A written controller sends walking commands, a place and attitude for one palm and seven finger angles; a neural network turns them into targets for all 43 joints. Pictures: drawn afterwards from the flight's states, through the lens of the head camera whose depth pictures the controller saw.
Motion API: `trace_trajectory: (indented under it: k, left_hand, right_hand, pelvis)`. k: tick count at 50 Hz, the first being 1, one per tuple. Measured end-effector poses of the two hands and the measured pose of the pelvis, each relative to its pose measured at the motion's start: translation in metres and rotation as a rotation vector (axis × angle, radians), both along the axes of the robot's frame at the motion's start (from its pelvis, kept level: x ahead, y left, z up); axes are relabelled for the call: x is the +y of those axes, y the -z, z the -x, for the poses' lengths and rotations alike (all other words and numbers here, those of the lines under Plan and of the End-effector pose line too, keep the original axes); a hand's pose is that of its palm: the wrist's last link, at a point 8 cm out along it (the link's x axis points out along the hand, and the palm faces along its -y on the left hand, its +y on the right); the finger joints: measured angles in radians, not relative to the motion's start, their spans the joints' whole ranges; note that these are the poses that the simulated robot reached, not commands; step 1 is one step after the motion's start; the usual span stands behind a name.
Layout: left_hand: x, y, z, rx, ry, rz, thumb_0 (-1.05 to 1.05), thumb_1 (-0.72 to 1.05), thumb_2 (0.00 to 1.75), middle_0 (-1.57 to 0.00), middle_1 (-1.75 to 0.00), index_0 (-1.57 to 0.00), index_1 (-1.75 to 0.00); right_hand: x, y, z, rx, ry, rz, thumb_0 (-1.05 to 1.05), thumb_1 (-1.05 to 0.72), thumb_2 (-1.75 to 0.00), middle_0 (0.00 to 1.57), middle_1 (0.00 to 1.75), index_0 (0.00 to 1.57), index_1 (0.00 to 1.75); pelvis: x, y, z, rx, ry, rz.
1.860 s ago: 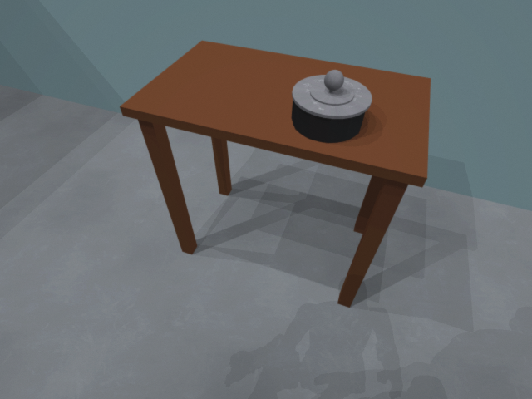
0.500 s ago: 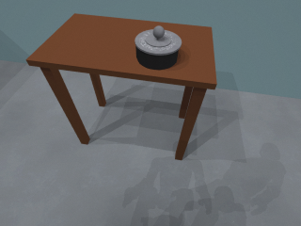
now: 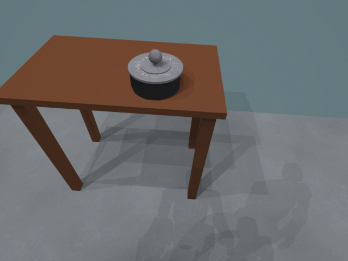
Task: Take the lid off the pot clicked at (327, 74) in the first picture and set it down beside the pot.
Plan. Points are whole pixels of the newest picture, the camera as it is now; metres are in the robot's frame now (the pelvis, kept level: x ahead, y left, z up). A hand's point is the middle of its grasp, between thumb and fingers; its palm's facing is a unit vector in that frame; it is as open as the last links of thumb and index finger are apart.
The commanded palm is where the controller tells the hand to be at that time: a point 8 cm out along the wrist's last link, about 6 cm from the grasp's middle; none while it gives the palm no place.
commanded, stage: take the last steps up to it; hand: left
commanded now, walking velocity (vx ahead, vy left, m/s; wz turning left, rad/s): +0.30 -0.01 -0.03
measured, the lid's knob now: (155, 56) +0.72 +0.11 +0.11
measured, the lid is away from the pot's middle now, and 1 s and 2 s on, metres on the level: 0.00 0.00 0.00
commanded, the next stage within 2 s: come to a stop and stand still in 0.40 s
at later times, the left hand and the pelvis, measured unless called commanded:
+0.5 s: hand (127, 232) +0.22 +0.14 -0.16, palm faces +0.08 -0.97 -0.24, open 7.3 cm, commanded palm none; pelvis +0.17 -0.04 +0.00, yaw +1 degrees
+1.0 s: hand (126, 228) +0.24 +0.15 -0.18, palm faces +0.07 -0.96 -0.27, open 7.3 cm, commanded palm none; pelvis +0.20 -0.05 -0.01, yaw -1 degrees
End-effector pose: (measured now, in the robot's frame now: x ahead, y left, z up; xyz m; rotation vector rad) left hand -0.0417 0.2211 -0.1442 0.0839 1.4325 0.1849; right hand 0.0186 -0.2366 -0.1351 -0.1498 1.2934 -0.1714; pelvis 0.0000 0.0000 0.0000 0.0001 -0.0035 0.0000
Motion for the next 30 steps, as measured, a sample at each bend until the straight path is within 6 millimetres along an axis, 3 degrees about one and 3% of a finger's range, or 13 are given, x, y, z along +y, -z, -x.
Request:
trace_trajectory:
  k: [3, 6, 13, 19, 23, 30]
  left_hand:
    - [0.007, 0.014, -0.007, 0.046, -0.004, 0.021, 0.00, 0.91, 0.90, -0.20, -0.30, -0.20, -0.30]
    - [0.013, 0.014, -0.033, 0.060, 0.026, 0.016, 0.00, 0.91, 0.90, -0.20, -0.30, -0.20, -0.30]
    - [0.009, -0.008, -0.147, -0.117, 0.063, -0.029, 0.01, 0.92, 0.90, -0.20, -0.30, -0.20, -0.30]
    - [-0.009, -0.011, -0.235, -0.250, 0.109, -0.095, 0.00, 0.93, 0.90, -0.20, -0.30, -0.20, -0.30]
    - [-0.026, -0.017, -0.253, -0.261, 0.068, -0.096, 0.00, 0.92, 0.90, -0.20, -0.30, -0.20, -0.30]
    - [-0.037, -0.017, -0.245, -0.125, 0.023, -0.076, -0.01, 0.95, 0.90, -0.20, -0.30, -0.20, -0.30]
  right_hand:
    - [0.009, 0.008, -0.018, -0.036, 0.003, 0.020, 0.01, -0.91, -0.90, 0.20, 0.30, 0.19, 0.30]
    - [0.018, 0.009, -0.020, -0.015, 0.032, 0.011, 0.01, -0.91, -0.90, 0.20, 0.30, 0.19, 0.30]
    - [0.032, 0.008, -0.013, 0.146, 0.059, -0.073, 0.01, -0.91, -0.90, 0.20, 0.30, 0.20, 0.30]
    - [0.011, 0.032, -0.034, 0.232, 0.085, -0.125, 0.01, -0.90, -0.90, 0.20, 0.30, 0.20, 0.30]
    - [-0.013, 0.030, -0.086, 0.208, 0.047, -0.097, 0.01, -0.91, -0.90, 0.20, 0.30, 0.20, 0.30]
    - [-0.035, 0.010, -0.216, -0.008, -0.007, -0.033, 0.01, -0.91, -0.90, 0.19, 0.30, 0.19, 0.30]
  pelvis:
    - [0.010, 0.012, -0.020, 0.000, 0.013, 0.006]
    - [0.010, 0.011, -0.036, 0.002, 0.026, -0.019]
    - [-0.004, -0.002, -0.081, 0.022, 0.020, -0.032]
    - [-0.032, 0.015, -0.125, 0.014, 0.010, -0.038]
    - [-0.039, 0.008, -0.152, 0.007, -0.011, -0.014]
    - [-0.043, -0.005, -0.196, 0.011, 0.001, -0.015]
